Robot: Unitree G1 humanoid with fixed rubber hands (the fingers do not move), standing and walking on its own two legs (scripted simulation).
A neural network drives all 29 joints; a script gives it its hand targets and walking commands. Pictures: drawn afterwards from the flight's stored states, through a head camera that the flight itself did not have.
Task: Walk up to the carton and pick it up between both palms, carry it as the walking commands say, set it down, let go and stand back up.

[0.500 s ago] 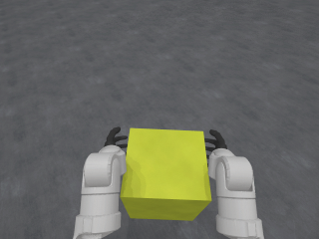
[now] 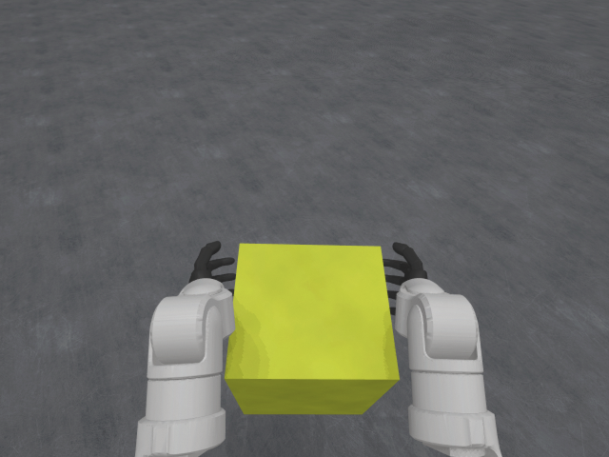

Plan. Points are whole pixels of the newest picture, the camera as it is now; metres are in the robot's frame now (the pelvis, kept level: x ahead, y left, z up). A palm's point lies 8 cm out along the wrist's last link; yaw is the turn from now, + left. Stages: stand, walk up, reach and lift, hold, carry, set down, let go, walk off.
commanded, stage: carry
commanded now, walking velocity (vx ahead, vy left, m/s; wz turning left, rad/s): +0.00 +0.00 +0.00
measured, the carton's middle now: (306, 337) +0.30 +0.01 +0.01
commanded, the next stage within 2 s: none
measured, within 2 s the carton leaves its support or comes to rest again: neither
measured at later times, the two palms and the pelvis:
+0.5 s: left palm (281, 332) +0.26 +0.05 +0.09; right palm (513, 366) +0.22 -0.21 +0.10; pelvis -0.07 -0.04 +0.01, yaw -11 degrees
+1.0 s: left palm (462, 402) +0.19 -0.15 +0.08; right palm out of the picture +0.09 -0.39 +0.09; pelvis -0.14 -0.15 +0.00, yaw -27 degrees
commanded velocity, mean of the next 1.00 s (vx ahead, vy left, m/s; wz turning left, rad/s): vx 0.00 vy -0.18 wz -0.55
